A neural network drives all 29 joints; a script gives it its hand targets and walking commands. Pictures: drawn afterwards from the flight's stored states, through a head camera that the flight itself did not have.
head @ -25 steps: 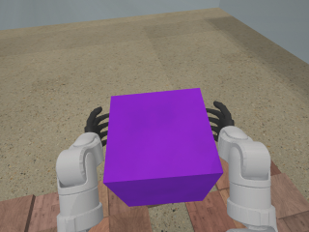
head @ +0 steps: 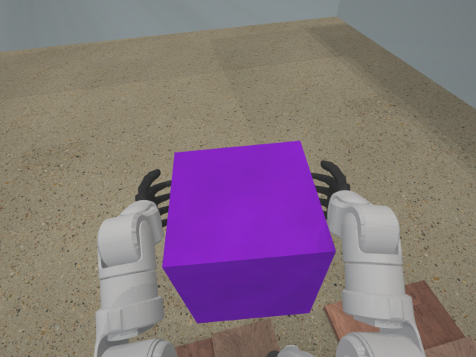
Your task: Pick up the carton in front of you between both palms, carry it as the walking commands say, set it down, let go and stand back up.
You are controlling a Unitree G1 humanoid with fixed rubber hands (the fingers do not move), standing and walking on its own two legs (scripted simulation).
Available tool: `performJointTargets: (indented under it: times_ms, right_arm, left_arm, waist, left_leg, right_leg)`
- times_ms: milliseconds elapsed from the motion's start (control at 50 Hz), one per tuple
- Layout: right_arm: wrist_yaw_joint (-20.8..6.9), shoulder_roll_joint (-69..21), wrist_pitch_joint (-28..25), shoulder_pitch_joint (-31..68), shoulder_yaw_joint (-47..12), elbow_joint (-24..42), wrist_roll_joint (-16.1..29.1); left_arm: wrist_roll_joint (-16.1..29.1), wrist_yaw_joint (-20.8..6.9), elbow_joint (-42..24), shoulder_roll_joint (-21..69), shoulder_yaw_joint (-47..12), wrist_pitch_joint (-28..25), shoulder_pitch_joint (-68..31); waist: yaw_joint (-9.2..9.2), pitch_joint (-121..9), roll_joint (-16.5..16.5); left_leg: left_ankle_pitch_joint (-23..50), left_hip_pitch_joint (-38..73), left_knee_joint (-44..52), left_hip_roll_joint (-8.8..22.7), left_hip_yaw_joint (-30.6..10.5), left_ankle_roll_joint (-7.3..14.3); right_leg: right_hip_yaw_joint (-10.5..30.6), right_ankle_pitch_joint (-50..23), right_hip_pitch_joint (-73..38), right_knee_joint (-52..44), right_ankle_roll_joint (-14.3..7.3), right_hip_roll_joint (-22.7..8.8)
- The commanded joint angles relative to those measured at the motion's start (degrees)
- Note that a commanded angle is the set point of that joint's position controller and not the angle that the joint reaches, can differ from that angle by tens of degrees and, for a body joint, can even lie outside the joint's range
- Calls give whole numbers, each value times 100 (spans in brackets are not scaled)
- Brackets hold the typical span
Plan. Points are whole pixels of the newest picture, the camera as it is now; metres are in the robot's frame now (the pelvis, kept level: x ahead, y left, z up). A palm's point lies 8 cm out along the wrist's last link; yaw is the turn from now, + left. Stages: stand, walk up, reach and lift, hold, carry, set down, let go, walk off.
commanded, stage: carry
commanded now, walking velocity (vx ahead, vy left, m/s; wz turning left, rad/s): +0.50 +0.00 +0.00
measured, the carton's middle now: (245, 237) +0.33 -0.02 +0.04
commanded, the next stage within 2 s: none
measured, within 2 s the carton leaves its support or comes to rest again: neither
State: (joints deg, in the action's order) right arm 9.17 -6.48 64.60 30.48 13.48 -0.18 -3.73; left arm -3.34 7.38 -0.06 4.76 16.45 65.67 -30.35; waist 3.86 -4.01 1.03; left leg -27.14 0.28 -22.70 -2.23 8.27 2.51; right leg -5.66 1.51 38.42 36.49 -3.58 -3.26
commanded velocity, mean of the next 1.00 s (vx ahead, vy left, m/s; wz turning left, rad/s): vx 0.50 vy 0.00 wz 0.00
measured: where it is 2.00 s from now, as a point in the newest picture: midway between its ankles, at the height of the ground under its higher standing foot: (235, 181)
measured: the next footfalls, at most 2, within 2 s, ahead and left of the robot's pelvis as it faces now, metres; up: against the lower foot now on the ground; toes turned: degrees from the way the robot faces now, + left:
right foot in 0.02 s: +0.23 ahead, -0.11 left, +0.02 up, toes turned -6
left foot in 0.48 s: +0.45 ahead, +0.06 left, +0.00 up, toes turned +4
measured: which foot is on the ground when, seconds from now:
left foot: down 0.00-0.08, up 0.10-0.46, down 0.48-0.92, up 0.94-1.00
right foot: up 0.00-0.00, down 0.02-0.52, up 0.54-0.88, down 0.90-1.00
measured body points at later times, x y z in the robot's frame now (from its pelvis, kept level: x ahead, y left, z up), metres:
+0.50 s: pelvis +0.33 -0.02 +0.01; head +0.32 -0.01 +0.46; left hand +0.67 +0.15 +0.14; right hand +0.67 -0.16 +0.15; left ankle +0.42 +0.06 -0.71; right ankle +0.19 -0.10 -0.70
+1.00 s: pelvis +0.65 -0.05 -0.04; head +0.67 -0.05 +0.41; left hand +1.03 +0.08 +0.12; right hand +1.02 -0.22 +0.12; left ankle +0.50 +0.07 -0.65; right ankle +0.73 -0.11 -0.76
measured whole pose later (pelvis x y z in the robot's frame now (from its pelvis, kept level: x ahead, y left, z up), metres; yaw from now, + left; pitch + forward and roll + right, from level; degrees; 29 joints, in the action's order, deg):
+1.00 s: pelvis +0.65 -0.05 -0.04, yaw -2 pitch +5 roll -1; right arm 10.4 -0.1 71.4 41.4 14.8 -0.4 1.4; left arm -3.4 9.2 -1.0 3.9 15.8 70.5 -39.0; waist 0.2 -4.3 -1.8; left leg -26.3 -22.3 -72.2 -0.1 0.4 1.8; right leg -7.4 10.4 29.2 34.0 -6.6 3.1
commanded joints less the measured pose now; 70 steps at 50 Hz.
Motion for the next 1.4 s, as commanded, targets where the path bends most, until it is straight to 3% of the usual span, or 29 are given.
performJointTargets:
  times_ms: [0,20,40,60,80,120,160,260,400,440,460,480,500,520,560,620,720,780,820,880,920,960,1040,1160,1260,1320,1340,1360,1380]
  right_arm:
    - [-799,-5224,-186,4010,-4050,754,1993]
    - [-778,-5230,-210,3947,-4143,727,2023]
    - [-770,-5128,-267,3980,-4167,1047,2037]
    - [-775,-5178,-248,3858,-4168,1075,2003]
    - [-777,-5215,-282,3528,-4212,1233,1979]
    - [-714,-5138,-356,3292,-4115,1532,1799]
    - [-646,-4942,-391,3091,-3917,1668,1573]
    - [-497,-4236,-319,2393,-3840,1605,1175]
    - [-489,-3717,57,2490,-3575,1144,1033]
    - [-514,-3689,132,2604,-3383,854,1037]
    - [-526,-3699,114,2521,-3358,713,1112]
    - [-533,-3766,109,2636,-3338,545,1146]
    - [-529,-3880,81,2922,-3422,655,1253]
    - [-532,-3977,113,3157,-3452,755,1453]
    - [-553,-4167,158,3970,-3761,1221,1935]
    - [-573,-4362,152,4587,-3931,1675,2361]
    - [-570,-4235,373,4141,-3866,1282,2419]
    - [-603,-4251,470,4122,-3739,1046,2344]
    - [-611,-4288,502,4337,-3688,1003,2309]
    - [-540,-4164,598,4397,-3501,588,2202]
    - [-471,-4156,700,4479,-3304,353,2149]
    - [-401,-4259,731,4511,-3169,480,2068]
    - [-442,-4915,454,4273,-3077,617,1528]
    - [-536,-5145,-227,3359,-3850,1280,1297]
    - [-617,-4845,-414,2599,-4230,1371,1343]
    - [-648,-4630,-408,2254,-4239,1363,1369]
    - [-655,-4545,-403,2154,-4215,1404,1357]
    - [-635,-4354,-381,2108,-4176,1304,1324]
    - [-618,-4331,-370,1967,-4247,1414,1430]
  left_arm:
    - [1434,-500,-511,5139,-3861,-219,-3551]
    - [1345,-463,-290,5026,-3796,-235,-3504]
    - [1398,-455,-336,5238,-3938,-329,-3115]
    - [1327,-443,-322,5177,-3945,-387,-2679]
    - [1498,-459,-697,5176,-4086,-414,-2704]
    - [1929,-520,-1415,5475,-4598,-485,-3186]
    - [2305,-581,-1905,5507,-4957,-523,-3593]
    - [2484,-655,-1989,4941,-5095,-440,-3336]
    - [2055,-575,-843,4469,-4453,-88,-2922]
    - [1782,-515,-308,4445,-4118,-56,-2813]
    - [1749,-476,-385,4465,-4095,-39,-3008]
    - [1773,-450,-420,4496,-4072,-5,-3228]
    - [1754,-424,-700,4538,-4067,20,-3534]
    - [1732,-379,-558,4540,-3974,64,-3579]
    - [1719,-293,-706,4538,-3834,107,-3918]
    - [1664,-198,-1018,4414,-3689,179,-3968]
    - [1241,-124,-793,3915,-3396,386,-3483]
    - [1096,-170,-615,3833,-3246,512,-3438]
    - [1118,-204,-601,3796,-3241,566,-3611]
    - [1014,-165,-294,3548,-2998,601,-3483]
    - [973,-82,36,3274,-2837,641,-3456]
    - [1363,-102,-248,3812,-3084,609,-3836]
    - [2268,-459,-996,5354,-4004,273,-4958]
    - [2315,-714,-1209,5739,-4649,-290,-3905]
    - [2024,-728,-1270,5251,-4755,-507,-2884]
    - [1978,-698,-1339,4896,-4735,-532,-2633]
    - [1895,-680,-1412,4797,-4768,-507,-2679]
    - [1977,-668,-1366,4824,-4732,-435,-2499]
    - [1994,-656,-1527,4753,-4709,-386,-2543]
  waist:
    - [-285,-1553,-1014]
    - [-414,-1974,-375]
    - [-816,-2663,-141]
    - [-1219,-3016,731]
    - [-1012,-3407,1339]
    - [-979,-3153,345]
    - [-820,-2908,43]
    - [-843,-2476,410]
    - [-815,-1501,458]
    - [-448,-1675,517]
    - [-136,-2031,-37]
    - [-138,-1973,-562]
    - [79,-2134,-1523]
    - [41,-1997,-1564]
    - [12,-1995,-552]
    - [-107,-1890,-579]
    - [168,-1946,-692]
    - [366,-1717,-604]
    - [205,-1569,-712]
    - [-464,-1891,-220]
    - [-750,-2786,1180]
    - [-889,-2957,758]
    - [-526,-2558,-34]
    - [-597,-2526,428]
    - [-809,-2204,589]
    - [-297,-2585,635]
    - [-139,-2884,381]
    - [-212,-3521,-1112]
    - [-126,-3438,-1714]
  left_leg:
    - [6273,529,-560,1373,-492,344]
    - [6375,-172,-1615,1055,-320,161]
    - [5799,-1450,-3009,919,-56,-33]
    - [2767,-2995,-4770,145,-114,-303]
    - [-185,-3751,-5820,-168,-731,-359]
    - [135,-4175,-5535,231,-1188,-201]
    - [440,-4139,-4653,481,-1103,-129]
    - [628,-3956,-2800,382,-718,-197]
    - [2534,-3197,-925,343,-428,30]
    - [2579,-2147,-311,364,-178,115]
    - [2443,-810,-321,236,-138,73]
    - [2343,48,170,571,-830,389]
    - [2094,819,523,1702,-2860,897]
    - [2717,1029,535,1996,-3621,1153]
    - [3107,545,290,2099,-3026,1239]
    - [3449,131,395,1868,-2429,1050]
    - [4957,1074,-106,1481,-1573,938]
    - [4400,666,-275,1077,-1157,676]
    - [3797,-160,-336,1103,-972,565]
    - [3851,-1139,-2516,605,-212,203]
    - [-652,-3889,-5281,-123,-600,-219]
    - [-353,-5018,-6120,234,-1013,-98]
    - [428,-4510,-5141,694,-1036,-71]
    - [1465,-4330,-2908,648,-585,-195]
    - [2497,-3735,-856,113,115,-81]
    - [3148,-953,204,-41,480,94]
    - [3476,603,-218,684,-376,272]
    - [4071,2227,-450,2357,-2752,1073]
    - [3751,2651,8,2622,-3852,1531]
  right_leg:
    - [-608,-20,-1431,-555,-224,591]
    - [-814,120,-2959,-809,-339,826]
    - [-269,-182,-4886,-769,-627,539]
    - [1483,-443,-6195,-1087,-1076,-353]
    - [2703,-1346,-6513,-949,-1382,-1302]
    - [2385,-1243,-5881,-948,-1033,-1228]
    - [2165,-803,-5317,-1179,-796,-1168]
    - [1649,-1014,-4674,-1411,-1031,-1075]
    - [850,-685,-3973,-1331,-647,-757]
    - [374,-1001,-3654,-423,-346,-608]
    - [17,-713,-2978,451,-105,-282]
    - [-116,-107,-2017,1130,24,103]
    - [-163,1092,-795,2603,257,586]
    - [241,2714,82,3340,202,794]
    - [492,2525,340,3727,52,408]
    - [655,1935,240,2691,103,78]
    - [346,274,766,727,195,241]
    - [32,-1217,-129,-936,197,483]
    - [-174,-1868,-1179,-1213,30,549]
    - [-412,-2257,-3353,-1325,-203,536]
    - [2530,-3984,-6000,-348,-1186,-1742]
    - [3504,-313,-5793,-937,-1603,-1730]
    - [2851,112,-4159,-1425,-1217,-1469]
    - [1431,-1904,-4505,-1364,-956,-1025]
    - [704,-3175,-5127,-1023,-542,-635]
    - [-1,-3238,-3993,353,-93,-364]
    - [-7,-1772,-2725,1169,160,-330]
    - [153,1218,-1046,2478,300,192]
    - [351,3047,125,3540,312,668]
